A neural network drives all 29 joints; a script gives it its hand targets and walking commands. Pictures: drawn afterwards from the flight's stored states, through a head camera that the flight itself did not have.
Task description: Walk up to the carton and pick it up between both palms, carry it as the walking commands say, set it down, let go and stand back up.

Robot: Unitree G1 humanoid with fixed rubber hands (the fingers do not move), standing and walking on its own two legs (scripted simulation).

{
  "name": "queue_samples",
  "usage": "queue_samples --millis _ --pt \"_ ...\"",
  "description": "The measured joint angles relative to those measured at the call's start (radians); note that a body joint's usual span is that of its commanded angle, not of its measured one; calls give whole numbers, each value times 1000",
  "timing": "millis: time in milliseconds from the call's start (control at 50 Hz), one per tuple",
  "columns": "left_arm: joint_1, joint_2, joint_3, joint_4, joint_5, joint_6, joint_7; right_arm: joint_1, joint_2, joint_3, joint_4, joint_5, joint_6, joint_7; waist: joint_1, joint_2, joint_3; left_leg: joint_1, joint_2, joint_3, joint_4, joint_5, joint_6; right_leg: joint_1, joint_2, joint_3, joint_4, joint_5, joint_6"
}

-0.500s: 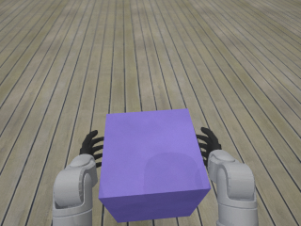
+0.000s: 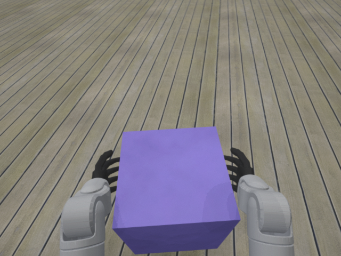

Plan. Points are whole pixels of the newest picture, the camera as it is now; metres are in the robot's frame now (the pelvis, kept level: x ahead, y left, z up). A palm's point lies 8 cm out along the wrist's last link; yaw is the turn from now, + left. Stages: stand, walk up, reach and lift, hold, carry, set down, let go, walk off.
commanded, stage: carry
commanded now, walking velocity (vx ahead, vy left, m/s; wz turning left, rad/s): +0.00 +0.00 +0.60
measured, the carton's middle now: (173, 194) +0.27 -0.01 +0.00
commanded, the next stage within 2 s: none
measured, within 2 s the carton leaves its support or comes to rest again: neither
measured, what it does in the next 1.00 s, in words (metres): steps to the left, turning left: left foot, then right foot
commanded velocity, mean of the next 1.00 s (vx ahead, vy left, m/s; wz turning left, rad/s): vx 0.00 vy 0.00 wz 0.60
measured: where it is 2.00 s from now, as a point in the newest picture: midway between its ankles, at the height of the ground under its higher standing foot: outside the picture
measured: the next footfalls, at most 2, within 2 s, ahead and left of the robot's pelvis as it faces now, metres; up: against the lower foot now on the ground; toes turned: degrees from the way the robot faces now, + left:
left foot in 0.26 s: +0.02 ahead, +0.19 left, +0.00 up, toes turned +18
right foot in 0.58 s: +0.05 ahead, +0.00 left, +0.00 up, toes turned +11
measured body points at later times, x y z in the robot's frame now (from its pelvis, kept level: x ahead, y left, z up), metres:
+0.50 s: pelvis -0.03 +0.08 +0.00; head +0.01 +0.08 +0.45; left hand +0.19 +0.33 +0.06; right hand +0.30 +0.04 +0.05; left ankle -0.01 +0.18 -0.73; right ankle +0.01 -0.03 -0.70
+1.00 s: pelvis -0.07 +0.13 -0.01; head -0.05 +0.14 +0.44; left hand +0.06 +0.42 +0.04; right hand +0.25 +0.18 +0.05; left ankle -0.11 +0.23 -0.74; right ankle +0.00 -0.01 -0.71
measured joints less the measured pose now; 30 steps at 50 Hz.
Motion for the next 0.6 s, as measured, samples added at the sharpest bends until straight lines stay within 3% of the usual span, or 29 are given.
queue_samples --millis 100,200,260,320,400,500,580,600 --pt "8 0 -2 -1 8 22 3 -4 -18 13 24 16 14 -2 -9 -29 -7 4 74 33 43 10 -42 16 -74 -54 1 -3 31" --pt "-18 -2 2 7 16 25 5 -39 -26 -2 41 31 16 -5 0 -46 -2 91 110 109 -179 -1 -45 4 -152 -105 53 -25 75" --pt "-20 0 10 -1 22 19 4 -64 -19 -6 59 27 7 0 3 -54 -2 184 99 134 -420 203 -29 -27 -201 -114 145 -63 114" --pt "-18 2 55 -2 15 9 -6 -79 25 -9 98 2 -26 2 11 -67 31 154 70 114 -373 128 13 -132 -163 13 373 -255 164" --pt "-7 0 53 6 5 0 -2 -58 23 1 90 -7 -30 4 35 -31 68 152 60 75 -416 184 22 -192 -59 64 435 -259 154" --pt "-28 -2 38 -12 -13 -21 6 -44 20 -11 27 -5 -42 5 43 8 63 140 30 30 -452 222 36 -174 9 80 285 -139 113" --pt "-30 -2 34 -11 -19 -23 3 -35 19 -8 -1 -14 -30 5 31 28 33 127 1 -8 -440 225 35 -55 41 62 45 -62 105" --pt "-28 -2 29 -2 -18 -25 1 -34 16 -10 -1 -16 -23 5 28 43 28 125 2 -22 -430 223 32 -29 49 47 -2 -4 79"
